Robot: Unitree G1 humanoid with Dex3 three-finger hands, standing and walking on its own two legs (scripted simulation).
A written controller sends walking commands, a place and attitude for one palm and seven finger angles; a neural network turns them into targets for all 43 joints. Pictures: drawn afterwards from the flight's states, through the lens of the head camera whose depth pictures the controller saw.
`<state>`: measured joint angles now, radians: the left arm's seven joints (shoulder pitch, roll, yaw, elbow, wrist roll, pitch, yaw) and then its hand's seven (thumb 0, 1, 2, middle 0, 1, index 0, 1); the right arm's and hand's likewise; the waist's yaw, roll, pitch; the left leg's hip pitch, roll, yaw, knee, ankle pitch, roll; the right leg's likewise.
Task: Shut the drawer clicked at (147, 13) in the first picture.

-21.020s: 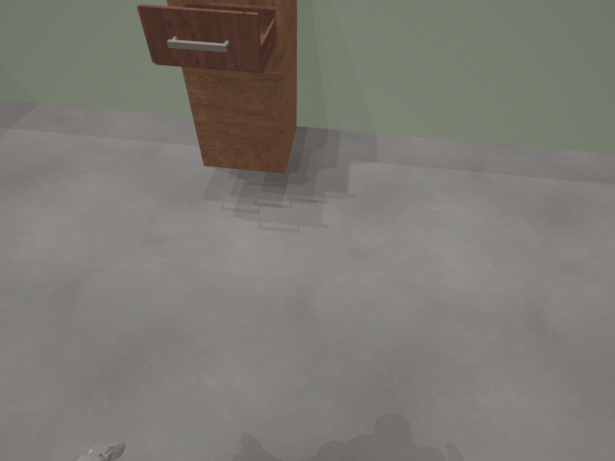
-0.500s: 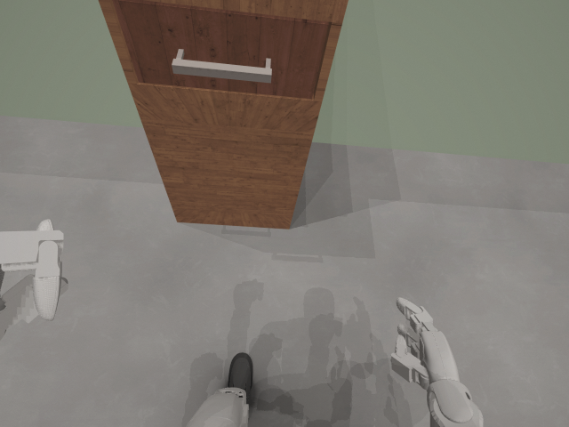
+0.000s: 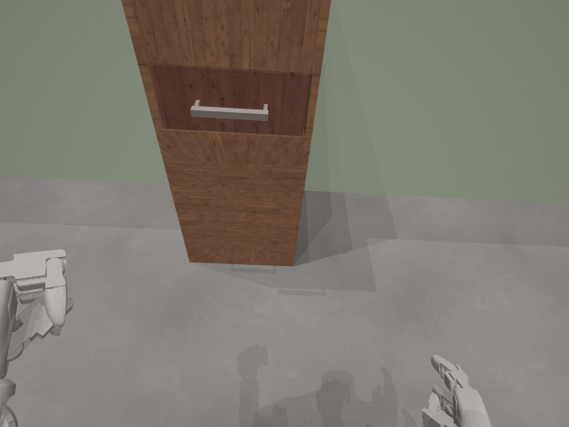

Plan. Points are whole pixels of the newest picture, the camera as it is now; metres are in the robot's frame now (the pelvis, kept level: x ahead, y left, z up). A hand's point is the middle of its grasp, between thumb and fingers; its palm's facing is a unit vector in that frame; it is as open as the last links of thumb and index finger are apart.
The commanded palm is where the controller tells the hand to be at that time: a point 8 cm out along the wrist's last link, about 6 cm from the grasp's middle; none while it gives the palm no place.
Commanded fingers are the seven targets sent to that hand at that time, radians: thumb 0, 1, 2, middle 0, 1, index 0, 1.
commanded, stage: stop stepping back and stand still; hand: left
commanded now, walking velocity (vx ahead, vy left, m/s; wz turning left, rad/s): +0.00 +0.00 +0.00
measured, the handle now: (231, 109) +0.83 +0.17 -0.01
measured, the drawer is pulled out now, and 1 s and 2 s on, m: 0.00 0.00 0.00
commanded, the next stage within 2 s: let the arm hang, fingers relaxed in 0.40 s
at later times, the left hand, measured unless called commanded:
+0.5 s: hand out of the picture +0.15 +0.27 +0.18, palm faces +0.38 -0.79 -0.47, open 3.3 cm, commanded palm none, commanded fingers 0.00 0.90 0.90 -1.36 -1.56 -1.36 -1.56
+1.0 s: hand out of the picture -0.13 +0.24 -0.17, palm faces +0.08 -0.97 -0.21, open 4.5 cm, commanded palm none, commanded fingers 0.00 0.90 0.90 -0.36 -0.47 -0.36 -0.47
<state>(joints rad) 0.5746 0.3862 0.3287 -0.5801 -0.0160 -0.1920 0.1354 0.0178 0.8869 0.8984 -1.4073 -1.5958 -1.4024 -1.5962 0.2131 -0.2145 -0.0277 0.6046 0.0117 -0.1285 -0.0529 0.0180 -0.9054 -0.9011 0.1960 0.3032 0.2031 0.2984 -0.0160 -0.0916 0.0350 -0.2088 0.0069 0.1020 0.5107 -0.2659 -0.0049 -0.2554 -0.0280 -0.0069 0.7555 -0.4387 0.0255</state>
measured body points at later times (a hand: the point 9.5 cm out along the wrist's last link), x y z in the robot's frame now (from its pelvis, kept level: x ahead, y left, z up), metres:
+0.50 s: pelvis -0.03 +0.03 +0.01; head -0.01 +0.05 +0.45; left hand +0.13 +0.31 +0.21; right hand +0.13 -0.20 -0.07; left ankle +0.00 +0.12 -0.73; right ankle -0.03 -0.08 -0.73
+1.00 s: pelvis -0.06 +0.04 +0.01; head -0.04 +0.07 +0.45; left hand -0.14 +0.29 -0.15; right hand -0.03 -0.21 -0.13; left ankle +0.00 +0.12 -0.73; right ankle -0.03 -0.08 -0.73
